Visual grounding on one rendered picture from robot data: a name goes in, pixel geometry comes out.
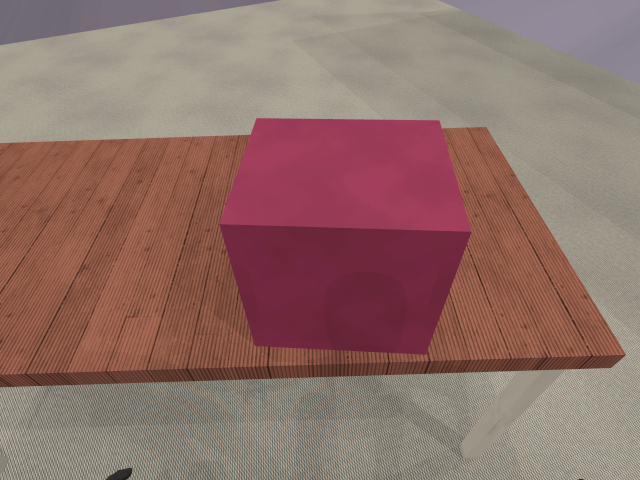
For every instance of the carton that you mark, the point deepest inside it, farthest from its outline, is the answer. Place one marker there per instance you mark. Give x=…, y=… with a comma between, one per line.
x=345, y=234

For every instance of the table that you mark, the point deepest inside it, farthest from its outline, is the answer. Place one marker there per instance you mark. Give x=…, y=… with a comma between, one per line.
x=113, y=269

